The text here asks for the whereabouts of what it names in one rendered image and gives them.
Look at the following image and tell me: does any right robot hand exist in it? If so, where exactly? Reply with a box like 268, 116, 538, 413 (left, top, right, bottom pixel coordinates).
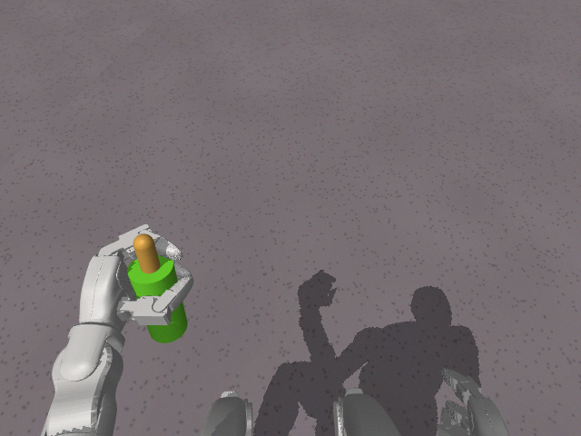
437, 368, 510, 436

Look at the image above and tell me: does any left robot hand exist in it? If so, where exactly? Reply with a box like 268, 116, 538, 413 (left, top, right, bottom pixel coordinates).
79, 224, 193, 332

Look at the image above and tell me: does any bottle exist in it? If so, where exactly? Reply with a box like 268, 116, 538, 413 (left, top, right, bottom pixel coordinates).
127, 233, 188, 343

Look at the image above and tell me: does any left robot arm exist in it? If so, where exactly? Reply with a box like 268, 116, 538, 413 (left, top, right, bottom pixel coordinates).
41, 322, 125, 436

